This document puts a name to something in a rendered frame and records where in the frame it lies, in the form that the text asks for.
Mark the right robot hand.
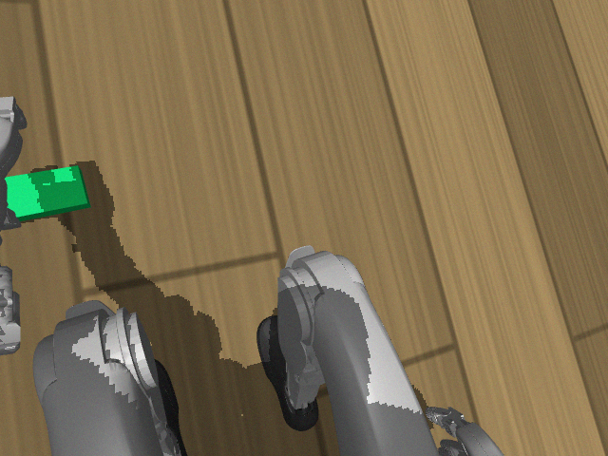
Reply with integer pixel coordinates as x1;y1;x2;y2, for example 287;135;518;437
425;407;504;456

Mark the right robot foot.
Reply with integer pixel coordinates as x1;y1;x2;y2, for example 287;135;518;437
256;315;318;431

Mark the left robot hand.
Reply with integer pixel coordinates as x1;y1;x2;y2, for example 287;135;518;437
0;97;28;230

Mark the left robot foot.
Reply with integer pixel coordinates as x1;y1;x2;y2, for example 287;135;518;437
155;359;187;456

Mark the left robot arm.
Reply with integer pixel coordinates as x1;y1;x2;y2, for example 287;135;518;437
0;175;20;355

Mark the small box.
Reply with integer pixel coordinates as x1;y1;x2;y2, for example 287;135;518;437
5;165;91;221

